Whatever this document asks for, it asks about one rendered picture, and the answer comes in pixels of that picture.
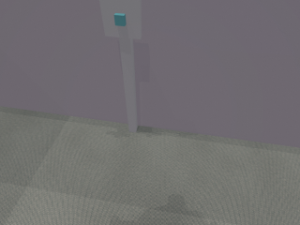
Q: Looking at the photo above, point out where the panel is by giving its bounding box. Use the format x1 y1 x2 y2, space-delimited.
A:
99 0 142 133

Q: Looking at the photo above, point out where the button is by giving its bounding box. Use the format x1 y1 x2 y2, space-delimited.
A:
113 13 127 26

